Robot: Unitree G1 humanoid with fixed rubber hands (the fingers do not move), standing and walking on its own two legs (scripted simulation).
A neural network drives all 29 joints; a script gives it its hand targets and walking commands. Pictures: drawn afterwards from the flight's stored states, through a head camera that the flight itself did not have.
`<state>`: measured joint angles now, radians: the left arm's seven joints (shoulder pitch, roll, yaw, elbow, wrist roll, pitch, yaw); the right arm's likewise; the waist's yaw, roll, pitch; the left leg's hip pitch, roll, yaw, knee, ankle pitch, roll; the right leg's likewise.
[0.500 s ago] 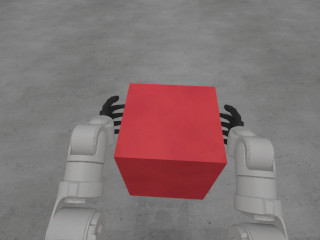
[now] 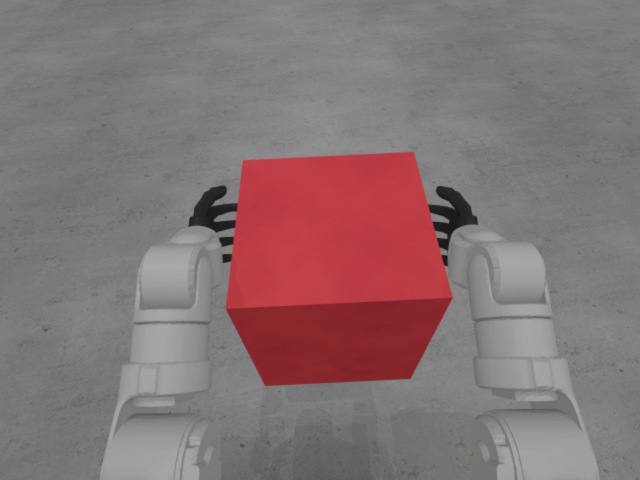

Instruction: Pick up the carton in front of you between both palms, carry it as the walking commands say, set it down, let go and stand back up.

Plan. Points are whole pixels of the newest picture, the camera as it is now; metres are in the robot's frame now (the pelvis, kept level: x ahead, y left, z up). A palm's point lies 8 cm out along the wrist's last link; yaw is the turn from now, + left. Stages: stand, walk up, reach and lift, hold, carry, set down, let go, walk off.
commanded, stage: carry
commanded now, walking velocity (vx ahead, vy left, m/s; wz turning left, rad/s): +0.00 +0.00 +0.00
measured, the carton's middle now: (333, 278) +0.37 -0.01 +0.03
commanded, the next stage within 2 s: none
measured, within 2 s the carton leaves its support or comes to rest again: neither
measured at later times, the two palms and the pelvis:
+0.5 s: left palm (202, 154) +0.51 +0.17 +0.13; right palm (421, 168) +0.50 -0.13 +0.12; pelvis +0.15 +0.02 +0.01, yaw +0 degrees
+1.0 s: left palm (189, 171) +0.47 +0.18 +0.14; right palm (424, 174) +0.46 -0.12 +0.14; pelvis +0.12 +0.03 +0.01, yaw -1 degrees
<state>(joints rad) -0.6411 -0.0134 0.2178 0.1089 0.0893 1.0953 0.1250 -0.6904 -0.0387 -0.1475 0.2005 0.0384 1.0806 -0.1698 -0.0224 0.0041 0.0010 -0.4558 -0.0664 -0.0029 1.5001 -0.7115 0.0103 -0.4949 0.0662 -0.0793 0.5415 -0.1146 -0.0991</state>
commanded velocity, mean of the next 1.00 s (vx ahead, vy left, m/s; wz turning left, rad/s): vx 0.00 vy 0.00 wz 0.00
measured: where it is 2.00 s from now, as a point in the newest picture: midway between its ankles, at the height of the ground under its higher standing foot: outside the picture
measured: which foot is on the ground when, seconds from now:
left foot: up 0.00-0.24, down 0.26-1.00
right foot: down 0.00-1.00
